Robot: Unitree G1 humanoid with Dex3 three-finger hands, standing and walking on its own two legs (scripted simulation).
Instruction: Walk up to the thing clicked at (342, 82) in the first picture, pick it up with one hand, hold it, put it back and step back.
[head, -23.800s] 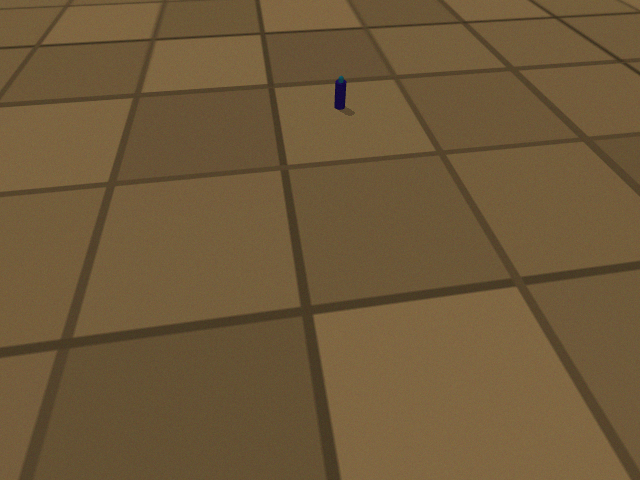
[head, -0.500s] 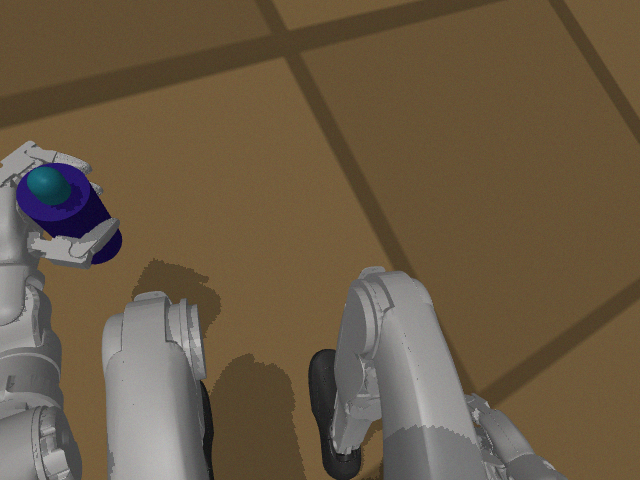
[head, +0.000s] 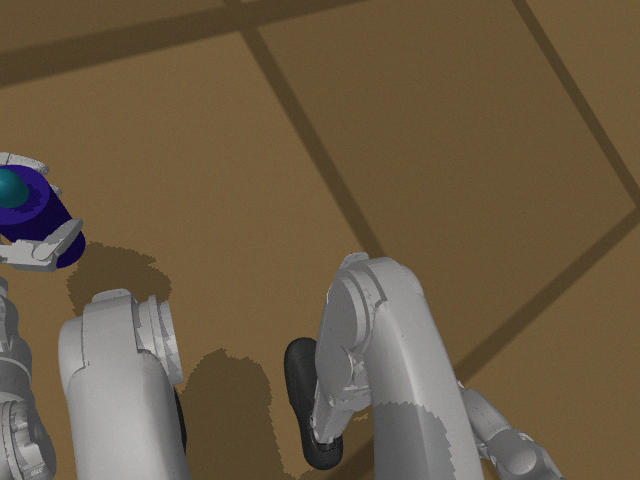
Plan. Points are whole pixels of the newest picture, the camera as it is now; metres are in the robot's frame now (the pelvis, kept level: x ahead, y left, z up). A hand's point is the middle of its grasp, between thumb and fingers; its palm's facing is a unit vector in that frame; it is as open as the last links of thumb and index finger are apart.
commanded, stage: lower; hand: left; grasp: from the side
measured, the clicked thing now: (33, 218) +0.42 +0.26 -0.13
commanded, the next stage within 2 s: loosen in 0.82 s
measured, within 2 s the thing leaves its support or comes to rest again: rests again in 1.10 s
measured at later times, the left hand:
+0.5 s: hand (46, 221) +0.43 +0.26 -0.17, palm faces +0.18 -0.98 -0.02, open 9.0 cm
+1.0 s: hand (51, 226) +0.43 +0.26 -0.19, palm faces +0.19 -0.98 -0.02, open 9.0 cm
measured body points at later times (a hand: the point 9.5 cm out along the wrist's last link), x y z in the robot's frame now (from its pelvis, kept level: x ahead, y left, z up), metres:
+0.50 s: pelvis -0.01 +0.01 -0.01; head +0.24 +0.14 +0.34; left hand +0.41 +0.31 -0.16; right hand +0.14 -0.26 -0.07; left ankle +0.08 +0.12 -0.27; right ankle +0.12 -0.11 -0.27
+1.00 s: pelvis -0.01 +0.01 -0.02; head +0.24 +0.16 +0.32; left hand +0.41 +0.31 -0.19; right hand +0.13 -0.25 -0.06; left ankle +0.08 +0.12 -0.27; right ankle +0.12 -0.11 -0.27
